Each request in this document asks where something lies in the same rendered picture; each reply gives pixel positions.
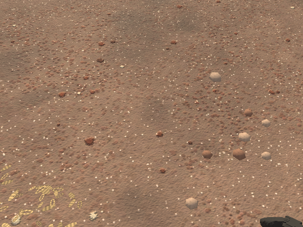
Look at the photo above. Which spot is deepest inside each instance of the robot right hand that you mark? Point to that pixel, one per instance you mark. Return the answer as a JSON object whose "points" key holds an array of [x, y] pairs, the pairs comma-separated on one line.
{"points": [[280, 222]]}

